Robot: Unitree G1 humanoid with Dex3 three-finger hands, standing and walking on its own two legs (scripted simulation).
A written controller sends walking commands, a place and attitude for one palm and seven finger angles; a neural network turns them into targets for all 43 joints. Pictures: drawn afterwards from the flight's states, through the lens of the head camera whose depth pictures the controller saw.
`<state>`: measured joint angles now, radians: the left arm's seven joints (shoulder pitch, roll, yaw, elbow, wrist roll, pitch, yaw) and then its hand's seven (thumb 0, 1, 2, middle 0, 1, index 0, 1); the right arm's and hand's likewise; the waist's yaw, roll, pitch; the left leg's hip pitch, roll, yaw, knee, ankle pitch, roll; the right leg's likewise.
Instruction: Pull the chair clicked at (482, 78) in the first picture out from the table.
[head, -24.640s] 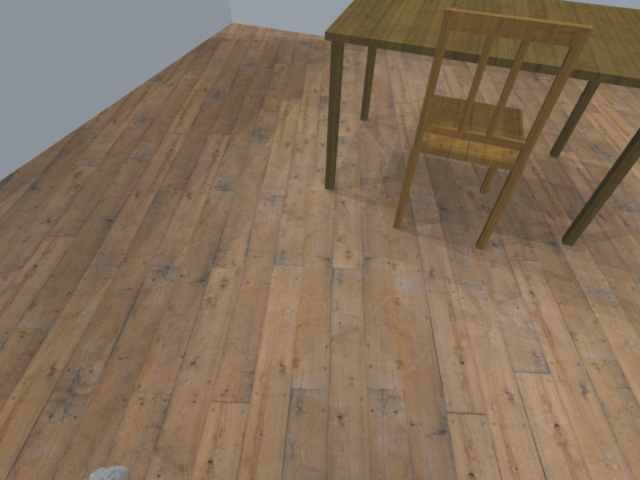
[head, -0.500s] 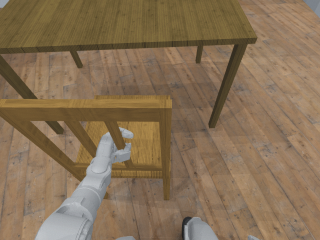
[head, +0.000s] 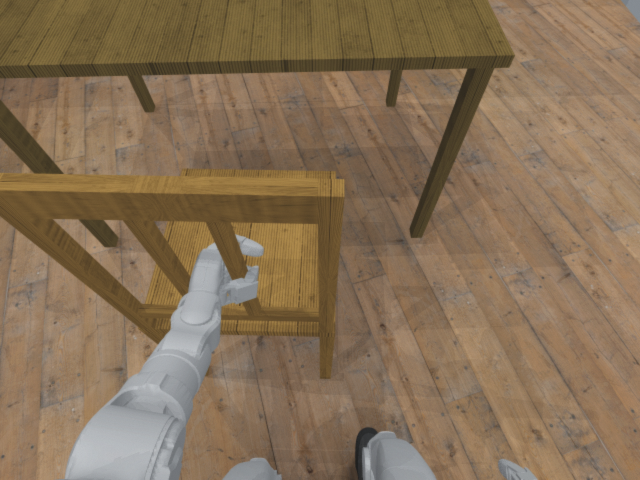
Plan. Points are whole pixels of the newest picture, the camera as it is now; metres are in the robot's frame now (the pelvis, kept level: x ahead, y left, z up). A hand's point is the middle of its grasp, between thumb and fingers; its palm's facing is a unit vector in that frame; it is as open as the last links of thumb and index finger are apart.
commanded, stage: step backward, pulling the chair out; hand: left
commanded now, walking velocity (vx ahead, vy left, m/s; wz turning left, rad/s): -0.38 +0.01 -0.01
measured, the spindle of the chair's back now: (175, 272) +0.40 +0.22 -0.07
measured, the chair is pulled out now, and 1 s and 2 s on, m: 0.32 0.37 0.60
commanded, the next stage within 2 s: stop walking, hand still on the chair in 1.64 s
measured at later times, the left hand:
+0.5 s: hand (246, 299) +0.35 +0.10 -0.05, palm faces -0.09 -0.98 -0.17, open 5.4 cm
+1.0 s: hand (241, 317) +0.32 +0.11 -0.05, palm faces -0.10 -0.98 -0.16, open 5.4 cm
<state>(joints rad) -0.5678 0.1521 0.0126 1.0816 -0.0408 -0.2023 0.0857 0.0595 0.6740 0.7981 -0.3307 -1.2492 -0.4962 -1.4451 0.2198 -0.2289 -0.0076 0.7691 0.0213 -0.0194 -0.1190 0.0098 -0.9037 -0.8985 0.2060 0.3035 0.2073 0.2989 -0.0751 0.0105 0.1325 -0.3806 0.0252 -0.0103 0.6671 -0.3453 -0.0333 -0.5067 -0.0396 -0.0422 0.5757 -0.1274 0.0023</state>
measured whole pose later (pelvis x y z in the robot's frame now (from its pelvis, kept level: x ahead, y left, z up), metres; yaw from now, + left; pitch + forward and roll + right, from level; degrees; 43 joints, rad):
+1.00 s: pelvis -0.06 +0.01 +0.01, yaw -2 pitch +3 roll +0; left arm -0.55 0.19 0.02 1.01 -0.04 -0.16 0.08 0.07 0.69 0.78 -0.30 -1.26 -0.50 -1.44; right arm 0.19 -0.24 -0.01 0.72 -0.01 0.00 -0.11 0.01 -0.91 -0.90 0.20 0.30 0.21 0.30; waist -0.08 -0.02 0.16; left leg -0.35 0.02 0.01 0.57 -0.27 -0.01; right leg -0.44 -0.03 -0.02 0.66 -0.29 0.00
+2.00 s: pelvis -0.24 +0.00 +0.01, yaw -2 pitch -2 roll +2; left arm -0.39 0.10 -0.02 0.90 -0.06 -0.07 0.10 0.07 0.70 0.77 -0.28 -1.26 -0.50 -1.44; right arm 0.22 -0.30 -0.02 0.72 0.02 0.00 -0.13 0.01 -0.91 -0.90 0.20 0.30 0.20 0.30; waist -0.07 0.00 0.15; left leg -0.18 0.00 0.02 0.52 -0.30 -0.01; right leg -0.33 -0.09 -0.04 0.57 -0.20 0.03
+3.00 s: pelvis -0.22 +0.00 +0.00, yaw -2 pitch +5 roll +1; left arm 0.00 0.13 -0.10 0.48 -0.05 0.00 0.06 0.02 0.20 0.56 -0.43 -1.40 -0.49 -1.44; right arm 0.23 -0.24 0.01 0.64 0.04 -0.06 -0.05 0.01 -0.90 -0.90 0.21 0.30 0.21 0.30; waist -0.05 0.03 -0.04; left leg -0.34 0.02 0.02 0.63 -0.37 -0.02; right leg -0.47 -0.07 -0.05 0.64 -0.24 0.02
